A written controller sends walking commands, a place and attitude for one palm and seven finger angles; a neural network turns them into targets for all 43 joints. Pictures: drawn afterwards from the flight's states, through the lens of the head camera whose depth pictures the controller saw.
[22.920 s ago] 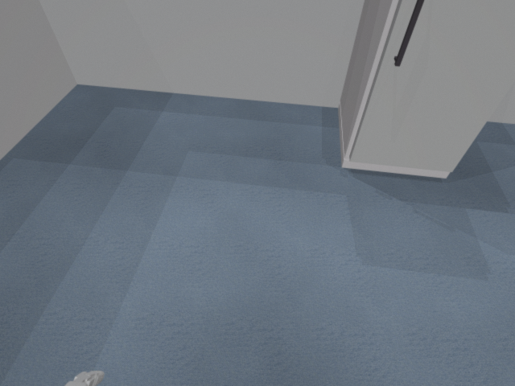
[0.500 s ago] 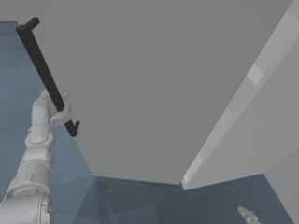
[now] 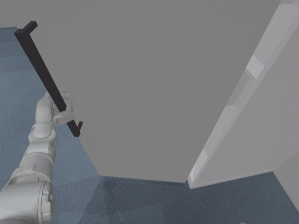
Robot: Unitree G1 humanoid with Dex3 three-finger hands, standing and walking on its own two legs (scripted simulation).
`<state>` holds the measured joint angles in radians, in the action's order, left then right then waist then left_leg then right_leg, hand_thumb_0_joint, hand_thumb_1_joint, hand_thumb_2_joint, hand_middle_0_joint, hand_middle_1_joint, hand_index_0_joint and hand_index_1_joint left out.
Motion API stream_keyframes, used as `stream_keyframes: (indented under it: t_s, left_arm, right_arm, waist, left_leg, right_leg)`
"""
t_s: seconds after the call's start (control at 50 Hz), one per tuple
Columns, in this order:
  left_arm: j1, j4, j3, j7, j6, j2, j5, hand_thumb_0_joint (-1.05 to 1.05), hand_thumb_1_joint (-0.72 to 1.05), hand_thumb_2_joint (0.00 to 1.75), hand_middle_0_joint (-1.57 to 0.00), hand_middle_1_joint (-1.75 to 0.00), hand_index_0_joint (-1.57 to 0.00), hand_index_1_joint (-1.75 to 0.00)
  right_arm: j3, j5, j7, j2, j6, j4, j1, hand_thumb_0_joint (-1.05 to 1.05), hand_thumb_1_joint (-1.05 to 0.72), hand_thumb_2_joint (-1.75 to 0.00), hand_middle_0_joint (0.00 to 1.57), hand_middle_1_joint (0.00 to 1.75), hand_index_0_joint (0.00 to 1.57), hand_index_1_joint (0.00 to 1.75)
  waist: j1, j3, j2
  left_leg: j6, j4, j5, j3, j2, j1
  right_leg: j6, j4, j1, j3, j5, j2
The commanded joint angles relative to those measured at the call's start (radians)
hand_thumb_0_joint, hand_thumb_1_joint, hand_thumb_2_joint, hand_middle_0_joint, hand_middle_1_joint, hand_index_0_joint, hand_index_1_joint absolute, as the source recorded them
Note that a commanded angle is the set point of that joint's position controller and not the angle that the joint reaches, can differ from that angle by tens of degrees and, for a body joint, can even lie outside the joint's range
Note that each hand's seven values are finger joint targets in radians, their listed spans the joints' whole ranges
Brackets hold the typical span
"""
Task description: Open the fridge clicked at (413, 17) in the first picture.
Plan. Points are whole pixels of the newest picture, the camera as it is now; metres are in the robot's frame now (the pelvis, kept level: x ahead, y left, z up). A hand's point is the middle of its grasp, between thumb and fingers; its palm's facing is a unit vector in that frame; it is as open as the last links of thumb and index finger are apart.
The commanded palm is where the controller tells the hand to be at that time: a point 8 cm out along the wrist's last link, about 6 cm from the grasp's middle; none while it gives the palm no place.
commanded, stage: loosen the grip on the handle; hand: left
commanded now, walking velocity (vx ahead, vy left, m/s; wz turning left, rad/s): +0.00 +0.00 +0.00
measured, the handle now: (60, 93) +0.44 +0.28 +0.10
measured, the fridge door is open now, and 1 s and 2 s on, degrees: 74 73 73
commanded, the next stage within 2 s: slip the hand off the handle in 0.58 s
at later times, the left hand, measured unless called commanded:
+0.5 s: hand (63, 116) +0.41 +0.28 +0.03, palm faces +0.31 -0.92 -0.23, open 13.3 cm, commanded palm +0.37 +0.32 +0.05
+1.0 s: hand (42, 117) +0.40 +0.34 +0.03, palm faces +0.33 -0.92 -0.23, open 14.5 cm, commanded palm +0.36 +0.37 +0.05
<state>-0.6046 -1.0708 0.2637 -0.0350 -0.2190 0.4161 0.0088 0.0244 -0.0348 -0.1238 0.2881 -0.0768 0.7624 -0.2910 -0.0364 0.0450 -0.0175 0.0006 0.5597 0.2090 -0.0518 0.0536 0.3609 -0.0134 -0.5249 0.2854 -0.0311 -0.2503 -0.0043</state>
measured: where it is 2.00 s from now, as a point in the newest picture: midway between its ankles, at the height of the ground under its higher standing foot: outside the picture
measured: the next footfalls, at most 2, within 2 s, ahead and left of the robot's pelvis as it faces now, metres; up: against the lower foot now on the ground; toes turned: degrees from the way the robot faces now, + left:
none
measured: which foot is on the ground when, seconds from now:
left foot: down 0.00-1.00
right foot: down 0.00-1.00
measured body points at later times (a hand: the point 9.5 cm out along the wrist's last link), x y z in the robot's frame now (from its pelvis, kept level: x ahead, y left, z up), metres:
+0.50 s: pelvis +0.02 +0.00 -0.02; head +0.06 +0.01 +0.43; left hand +0.39 +0.32 +0.05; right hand +0.13 -0.26 -0.12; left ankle +0.05 +0.12 -0.73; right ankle +0.02 -0.13 -0.73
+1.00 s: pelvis +0.04 +0.01 -0.02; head +0.09 +0.02 +0.43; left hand +0.37 +0.38 +0.05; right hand +0.14 -0.27 -0.12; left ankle +0.05 +0.12 -0.73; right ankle +0.02 -0.13 -0.73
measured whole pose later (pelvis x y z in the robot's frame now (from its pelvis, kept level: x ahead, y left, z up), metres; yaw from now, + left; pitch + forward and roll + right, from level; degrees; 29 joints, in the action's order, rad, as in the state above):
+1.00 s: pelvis +0.04 +0.01 -0.02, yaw +1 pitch +10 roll -2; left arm -0.38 -0.76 0.44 0.15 -0.10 0.54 0.06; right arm -0.01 -0.03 -0.09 0.28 -0.04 0.66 -0.31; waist -0.02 -0.09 0.00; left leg 0.01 0.78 0.35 -0.03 0.04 0.60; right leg -0.02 -0.72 0.51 -0.05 -0.40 -0.02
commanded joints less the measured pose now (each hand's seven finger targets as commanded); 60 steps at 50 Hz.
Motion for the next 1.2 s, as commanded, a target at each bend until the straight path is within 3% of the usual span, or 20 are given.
stream_keyframes:
  t_s: [0.0,0.02,0.04,0.06,0.14,0.22,0.26,0.36,0.38,0.4,0.46,0.5,0.56,0.64,0.66,0.7,0.76,0.8,0.88,1.18]
  left_arm:
    - [-0.608,0.159,0.130,0.061,0.014,0.413,-0.111,0.00,0.78,0.84,-0.45,-1.40,-0.45,-1.40]
    - [-0.388,0.131,0.230,0.080,0.033,0.366,-0.091,0.00,0.66,0.78,-0.45,-1.40,-0.45,-1.40]
    - [-0.386,0.207,0.182,0.088,0.016,0.340,-0.050,0.00,0.54,0.73,-0.45,-1.40,-0.45,-1.40]
    - [-0.302,0.197,0.221,0.076,0.001,0.365,-0.050,0.00,0.42,0.67,-0.45,-1.40,-0.45,-1.40]
    - [-0.304,0.306,0.103,0.048,-0.011,0.296,-0.043,0.00,-0.07,0.43,-0.45,-1.40,-0.45,-1.40]
    - [-0.298,0.374,0.099,0.039,0.014,0.280,0.000,0.00,-0.55,0.20,-0.42,-1.37,-0.42,-1.37]
    - [-0.306,0.388,0.083,0.031,0.034,0.272,-0.009,0.00,-0.55,0.20,-0.40,-1.33,-0.40,-1.33]
    - [-0.334,0.522,0.093,0.000,0.029,0.271,-0.009,0.00,-0.55,0.20,-0.33,-1.25,-0.33,-1.25]
    - [-0.216,0.356,0.226,-0.003,0.035,0.410,-0.025,0.00,-0.55,0.20,-0.32,-1.23,-0.32,-1.23]
    - [-0.210,0.402,0.163,0.014,0.031,0.339,-0.015,0.00,-0.55,0.20,-0.30,-1.22,-0.30,-1.22]
    - [-0.259,0.512,0.177,0.039,0.005,0.367,-0.013,0.00,-0.55,0.20,-0.26,-1.17,-0.26,-1.17]
    - [-0.202,0.557,0.150,0.057,0.005,0.311,0.002,0.00,-0.55,0.20,-0.25,-1.15,-0.25,-1.15]
    - [-0.180,0.540,0.133,0.064,0.033,0.271,0.035,0.00,-0.55,0.20,-0.25,-1.15,-0.25,-1.15]
    - [-0.101,0.581,0.151,0.070,0.067,0.282,0.036,0.00,-0.55,0.20,-0.25,-1.15,-0.25,-1.15]
    - [-0.103,0.489,0.248,0.063,0.073,0.402,0.019,0.00,-0.55,0.20,-0.25,-1.15,-0.25,-1.15]
    - [-0.099,0.498,0.232,0.085,0.070,0.384,0.018,0.00,-0.55,0.20,-0.25,-1.15,-0.25,-1.15]
    - [-0.138,0.590,0.228,0.112,0.037,0.402,0.016,0.00,-0.55,0.20,-0.25,-1.15,-0.25,-1.15]
    - [-0.082,0.590,0.223,0.135,0.027,0.382,0.036,0.00,-0.55,0.20,-0.25,-1.15,-0.25,-1.15]
    - [-0.058,0.494,0.214,0.179,0.049,0.381,0.060,0.00,-0.55,0.20,-0.25,-1.15,-0.25,-1.15]
    - [-0.152,0.385,0.321,0.251,-0.005,0.587,0.039,0.00,-0.55,0.20,-0.25,-1.15,-0.25,-1.15]
  right_arm:
    - [-0.091,0.039,0.036,0.174,-0.086,-0.188,0.055,0.00,-0.90,-0.90,0.20,0.30,0.20,0.30]
    - [-0.118,0.020,0.035,0.163,-0.091,-0.163,-0.036,0.00,-0.90,-0.90,0.20,0.30,0.20,0.30]
    - [-0.093,0.019,0.035,0.158,-0.080,-0.173,0.018,0.00,-0.90,-0.90,0.20,0.30,0.20,0.30]
    - [-0.095,0.026,0.043,0.145,-0.072,-0.162,0.004,0.00,-0.90,-0.90,0.20,0.30,0.20,0.30]
    - [-0.084,0.010,0.052,0.154,-0.062,-0.214,0.024,0.00,-0.90,-0.90,0.20,0.30,0.20,0.30]
    - [-0.086,0.001,0.040,0.155,-0.068,-0.215,0.017,0.00,-0.90,-0.90,0.20,0.30,0.20,0.30]
    - [-0.082,0.001,0.036,0.156,-0.068,-0.207,0.007,0.00,-0.90,-0.90,0.20,0.30,0.20,0.30]
    - [-0.084,0.014,0.028,0.146,-0.070,-0.191,-0.009,0.00,-0.90,-0.90,0.20,0.30,0.20,0.30]
    - [-0.084,0.022,0.024,0.157,-0.057,-0.163,-0.044,0.00,-0.90,-0.90,0.20,0.30,0.20,0.30]
    - [-0.072,0.022,0.028,0.145,-0.050,-0.189,-0.027,0.00,-0.90,-0.90,0.20,0.30,0.20,0.30]
    - [-0.079,0.023,0.028,0.139,-0.043,-0.195,-0.025,0.00,-0.90,-0.90,0.20,0.30,0.20,0.30]
    - [-0.083,0.020,0.033,0.127,-0.042,-0.200,-0.034,0.00,-0.90,-0.90,0.20,0.30,0.20,0.30]
    - [-0.080,0.013,0.033,0.129,-0.041,-0.190,-0.032,0.00,-0.90,-0.90,0.20,0.30,0.20,0.30]
    - [-0.085,0.009,0.036,0.128,-0.032,-0.207,-0.031,0.00,-0.90,-0.90,0.20,0.30,0.20,0.30]
    - [-0.081,0.012,0.028,0.141,-0.019,-0.183,-0.047,0.00,-0.90,-0.90,0.20,0.30,0.20,0.30]
    - [-0.080,0.011,0.029,0.133,-0.009,-0.202,-0.044,0.00,-0.90,-0.90,0.20,0.30,0.20,0.30]
    - [-0.084,0.014,0.025,0.130,-0.004,-0.210,-0.041,0.00,-0.90,-0.90,0.20,0.30,0.20,0.30]
    - [-0.086,0.014,0.026,0.127,-0.005,-0.210,-0.051,0.00,-0.90,-0.90,0.20,0.30,0.20,0.30]
    - [-0.084,0.003,0.024,0.141,-0.001,-0.202,-0.056,0.00,-0.90,-0.90,0.20,0.30,0.20,0.30]
    - [-0.078,0.009,0.008,0.163,0.011,-0.196,-0.090,0.00,-0.90,-0.90,0.20,0.30,0.20,0.30]
  waist:
    - [-0.044,-0.503,0.179]
    - [-0.013,-0.471,0.168]
    - [0.009,-0.396,-0.032]
    - [0.040,-0.331,-0.204]
    - [-0.007,-0.242,-0.013]
    - [0.001,-0.301,-0.007]
    - [-0.007,-0.293,-0.024]
    - [-0.011,-0.401,-0.054]
    - [0.005,-0.351,0.018]
    - [0.006,-0.359,0.006]
    - [0.011,-0.443,-0.069]
    - [0.006,-0.490,-0.093]
    - [-0.006,-0.407,-0.052]
    - [0.011,-0.442,-0.029]
    - [0.012,-0.374,-0.005]
    - [0.015,-0.393,-0.001]
    - [0.016,-0.461,-0.103]
    - [0.017,-0.485,-0.106]
    - [0.000,-0.397,-0.056]
    - [-0.001,-0.421,-0.101]
  left_leg:
    - [0.064,-0.115,-0.218,-0.032,-0.070,-0.101]
    - [0.058,-0.046,-0.226,-0.011,-0.069,-0.133]
    - [0.033,-0.047,-0.147,-0.007,-0.058,-0.145]
    - [0.012,-0.043,-0.068,0.000,-0.054,-0.154]
    - [0.033,-0.066,0.230,0.015,-0.048,-0.026]
    - [0.038,-0.043,0.211,0.020,-0.048,-0.040]
    - [0.039,-0.028,0.179,0.026,-0.046,-0.041]
    - [0.036,0.030,-0.001,0.036,-0.038,-0.110]
    - [0.037,0.048,-0.022,0.036,-0.040,-0.035]
    - [0.038,0.058,-0.047,0.024,-0.050,-0.012]
    - [0.037,0.090,-0.134,0.023,-0.044,-0.066]
    - [0.031,0.107,-0.223,0.032,-0.035,-0.129]
    - [0.033,0.112,-0.212,0.040,-0.033,-0.088]
    - [0.033,0.113,-0.237,0.039,-0.038,-0.082]
    - [0.033,0.120,-0.211,0.042,-0.039,-0.023]
    - [0.037,0.123,-0.215,0.031,-0.046,-0.007]
    - [0.036,0.141,-0.283,0.034,-0.041,-0.070]
    - [0.032,0.150,-0.333,0.039,-0.036,-0.096]
    - [0.036,0.144,-0.244,0.041,-0.039,-0.033]
    - [0.038,0.153,-0.147,0.060,-0.041,0.010]
  right_leg:
    - [0.045,-0.003,-0.113,0.007,0.378,0.001]
    - [0.033,-0.026,-0.011,-0.038,0.305,0.005]
    - [0.026,-0.006,0.054,-0.025,0.188,0.000]
    - [0.037,0.015,0.082,-0.022,0.082,-0.011]
    - [0.028,0.032,0.191,-0.005,-0.172,0.002]
    - [0.026,0.017,0.179,0.002,-0.162,0.007]
    - [0.028,0.007,0.190,0.000,-0.132,0.007]
    - [0.029,-0.036,0.178,-0.012,-0.007,0.018]
    - [0.026,-0.045,0.174,-0.010,0.013,0.017]
    - [0.020,-0.059,0.161,-0.009,0.052,0.012]
    - [0.027,-0.087,0.139,-0.003,0.127,0.015]
    - [0.028,-0.101,0.156,-0.012,0.176,0.023]
    - [0.024,-0.095,0.175,-0.017,0.178,0.026]
    - [0.021,-0.104,0.152,-0.018,0.209,0.026]
    - [0.024,-0.105,0.159,-0.014,0.202,0.023]
    - [0.018,-0.112,0.146,-0.009,0.228,0.020]
    - [0.027,-0.128,0.146,-0.005,0.244,0.025]
    - [0.026,-0.131,0.151,-0.010,0.259,0.031]
    - [0.023,-0.116,0.189,-0.015,0.212,0.032]
    - [0.029,-0.130,0.243,-0.017,0.096,0.039]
